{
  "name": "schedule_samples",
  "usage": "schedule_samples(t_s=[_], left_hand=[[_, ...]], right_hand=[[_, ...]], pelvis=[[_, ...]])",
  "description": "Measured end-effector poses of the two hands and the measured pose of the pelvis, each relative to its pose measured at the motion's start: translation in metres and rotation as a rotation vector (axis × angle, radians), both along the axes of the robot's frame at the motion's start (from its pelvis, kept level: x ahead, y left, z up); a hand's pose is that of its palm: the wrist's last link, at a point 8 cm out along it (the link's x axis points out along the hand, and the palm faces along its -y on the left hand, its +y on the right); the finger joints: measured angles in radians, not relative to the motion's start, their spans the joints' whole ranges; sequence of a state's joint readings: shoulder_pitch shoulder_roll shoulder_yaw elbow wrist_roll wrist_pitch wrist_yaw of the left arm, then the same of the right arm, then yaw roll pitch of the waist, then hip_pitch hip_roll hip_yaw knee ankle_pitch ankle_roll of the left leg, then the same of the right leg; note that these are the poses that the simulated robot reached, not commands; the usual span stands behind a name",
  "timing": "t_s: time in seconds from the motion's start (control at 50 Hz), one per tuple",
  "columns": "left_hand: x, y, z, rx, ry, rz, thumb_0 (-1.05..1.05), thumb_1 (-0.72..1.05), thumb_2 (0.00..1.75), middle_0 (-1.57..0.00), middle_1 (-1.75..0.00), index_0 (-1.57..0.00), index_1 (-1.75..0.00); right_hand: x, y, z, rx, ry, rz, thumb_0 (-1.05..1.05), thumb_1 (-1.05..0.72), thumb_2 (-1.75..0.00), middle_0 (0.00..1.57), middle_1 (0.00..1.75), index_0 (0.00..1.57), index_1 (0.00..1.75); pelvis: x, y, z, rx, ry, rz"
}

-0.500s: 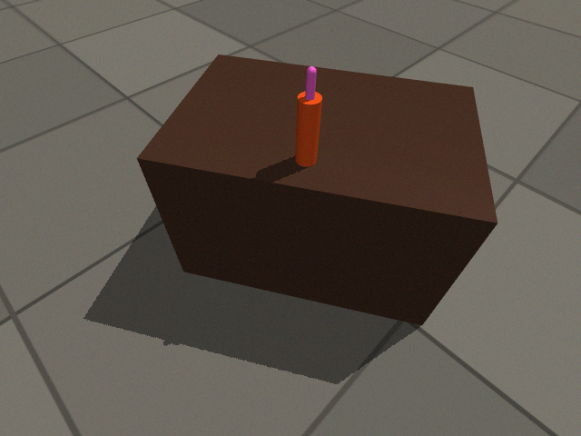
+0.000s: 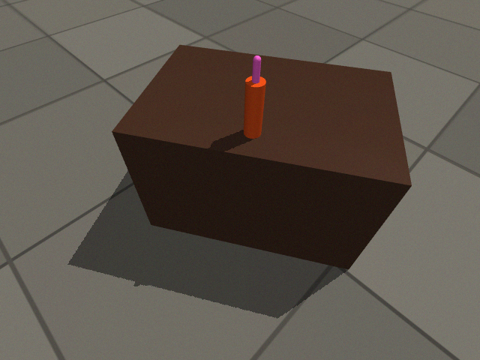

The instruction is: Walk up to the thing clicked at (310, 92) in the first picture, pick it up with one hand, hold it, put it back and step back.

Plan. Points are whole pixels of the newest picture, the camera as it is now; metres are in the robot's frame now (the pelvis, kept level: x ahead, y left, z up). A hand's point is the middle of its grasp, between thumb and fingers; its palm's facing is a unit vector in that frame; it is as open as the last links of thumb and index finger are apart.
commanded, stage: stand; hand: left
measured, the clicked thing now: (254, 98) +0.80 -0.03 -0.05
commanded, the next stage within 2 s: walk up in 0.62 s
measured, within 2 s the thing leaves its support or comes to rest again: neither
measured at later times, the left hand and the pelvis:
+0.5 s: hand out of the picture +0.08 +0.25 -0.16, palm faces -0.03 -0.94 -0.34, open 7.4 cm; pelvis +0.01 +0.00 +0.00, yaw +0 degrees
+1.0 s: hand (137, 359) +0.15 +0.20 -0.16, palm faces -0.14 -0.90 -0.41, open 7.4 cm; pelvis +0.07 -0.09 -0.03, yaw -9 degrees
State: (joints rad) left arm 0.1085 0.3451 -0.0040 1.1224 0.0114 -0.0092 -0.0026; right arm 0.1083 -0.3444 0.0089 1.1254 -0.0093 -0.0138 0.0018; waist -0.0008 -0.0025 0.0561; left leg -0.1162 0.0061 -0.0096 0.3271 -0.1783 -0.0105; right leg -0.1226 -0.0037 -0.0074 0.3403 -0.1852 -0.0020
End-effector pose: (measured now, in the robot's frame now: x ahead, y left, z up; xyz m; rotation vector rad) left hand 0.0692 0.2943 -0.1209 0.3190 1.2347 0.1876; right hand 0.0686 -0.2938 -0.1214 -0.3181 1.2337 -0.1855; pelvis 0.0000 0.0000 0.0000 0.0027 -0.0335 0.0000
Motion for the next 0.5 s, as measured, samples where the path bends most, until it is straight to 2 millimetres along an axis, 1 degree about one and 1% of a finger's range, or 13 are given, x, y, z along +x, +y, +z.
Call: schedule_samples(t_s=[0.5], left_hand=[[0.0055,0.0007,0.0011,0.003,-0.003,0.003,0.01,0.91,0.89,-0.2,-0.3,-0.2,-0.3]], right_hand=[[0.0065,-0.0007,0.001,-0.001,-0.007,-0.002,0.0,-0.9,-0.89,0.21,0.3,0.2,0.3]], pelvis=[[0.0054,-0.0003,0.0005,0.0,-0.002,-0.002]])
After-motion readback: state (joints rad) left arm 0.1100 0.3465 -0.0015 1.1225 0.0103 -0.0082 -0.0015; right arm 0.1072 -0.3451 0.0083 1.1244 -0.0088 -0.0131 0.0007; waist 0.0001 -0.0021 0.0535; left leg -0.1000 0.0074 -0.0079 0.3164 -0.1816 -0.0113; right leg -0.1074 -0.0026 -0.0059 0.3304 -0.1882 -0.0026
